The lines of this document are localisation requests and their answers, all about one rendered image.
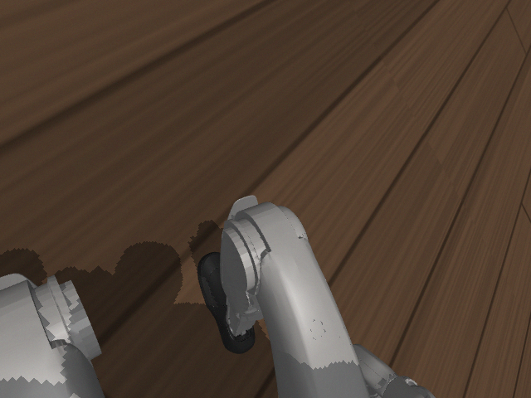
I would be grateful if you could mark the right robot arm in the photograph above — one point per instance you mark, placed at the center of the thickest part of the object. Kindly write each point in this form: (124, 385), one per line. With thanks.
(405, 387)

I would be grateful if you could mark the right robot hand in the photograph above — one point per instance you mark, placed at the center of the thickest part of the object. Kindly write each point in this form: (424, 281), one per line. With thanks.
(377, 374)

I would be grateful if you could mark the right robot foot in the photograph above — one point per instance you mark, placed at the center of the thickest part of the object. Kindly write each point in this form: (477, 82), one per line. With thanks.
(208, 273)

